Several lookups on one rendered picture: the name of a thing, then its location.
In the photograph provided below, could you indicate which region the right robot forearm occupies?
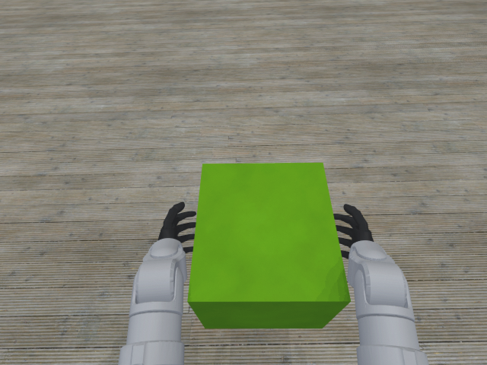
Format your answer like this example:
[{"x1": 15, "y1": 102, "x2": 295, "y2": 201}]
[{"x1": 347, "y1": 240, "x2": 429, "y2": 365}]

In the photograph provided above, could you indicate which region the robot right hand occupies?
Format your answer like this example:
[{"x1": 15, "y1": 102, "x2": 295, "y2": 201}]
[{"x1": 333, "y1": 204, "x2": 374, "y2": 259}]

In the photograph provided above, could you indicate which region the carton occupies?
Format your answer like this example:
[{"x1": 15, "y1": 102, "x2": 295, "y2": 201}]
[{"x1": 187, "y1": 163, "x2": 351, "y2": 329}]

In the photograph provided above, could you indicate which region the robot left hand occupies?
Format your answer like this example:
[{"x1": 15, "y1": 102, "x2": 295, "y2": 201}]
[{"x1": 158, "y1": 202, "x2": 196, "y2": 253}]

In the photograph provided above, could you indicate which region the left robot forearm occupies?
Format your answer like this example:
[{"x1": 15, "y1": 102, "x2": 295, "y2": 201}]
[{"x1": 118, "y1": 238, "x2": 187, "y2": 365}]

